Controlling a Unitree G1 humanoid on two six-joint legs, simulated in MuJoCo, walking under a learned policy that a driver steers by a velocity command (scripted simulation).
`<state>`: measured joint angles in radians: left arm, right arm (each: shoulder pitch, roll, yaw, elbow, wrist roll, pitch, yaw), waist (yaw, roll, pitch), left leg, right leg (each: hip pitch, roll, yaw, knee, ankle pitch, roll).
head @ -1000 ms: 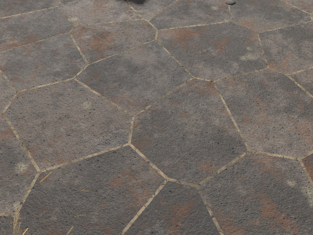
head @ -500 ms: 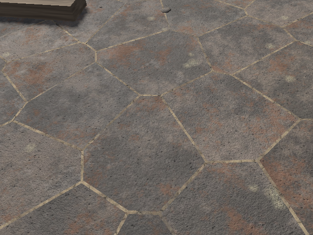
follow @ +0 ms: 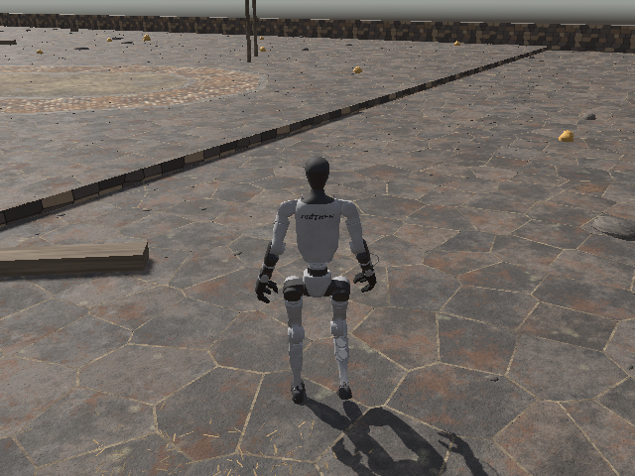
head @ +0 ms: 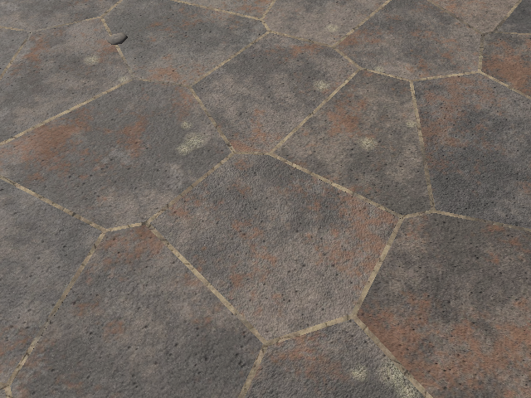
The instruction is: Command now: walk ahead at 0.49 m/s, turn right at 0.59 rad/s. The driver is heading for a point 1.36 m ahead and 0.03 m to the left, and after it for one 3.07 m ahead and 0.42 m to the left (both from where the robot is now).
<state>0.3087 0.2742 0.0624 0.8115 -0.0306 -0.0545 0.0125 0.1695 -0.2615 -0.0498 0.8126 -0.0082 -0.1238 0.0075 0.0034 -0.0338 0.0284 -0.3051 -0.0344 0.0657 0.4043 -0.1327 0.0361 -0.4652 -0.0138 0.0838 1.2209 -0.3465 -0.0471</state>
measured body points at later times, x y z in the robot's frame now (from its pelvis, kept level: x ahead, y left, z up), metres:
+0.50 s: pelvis +0.27 -0.09 -0.01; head +0.30 -0.11 +0.44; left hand +0.47 +0.13 -0.10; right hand +0.27 -0.38 -0.15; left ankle +0.18 +0.09 -0.63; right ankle +0.31 -0.19 -0.74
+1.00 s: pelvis +0.54 -0.08 -0.03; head +0.59 -0.07 +0.42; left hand +0.57 +0.21 -0.15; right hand +0.75 -0.32 -0.12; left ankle +0.63 +0.00 -0.74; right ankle +0.35 -0.21 -0.66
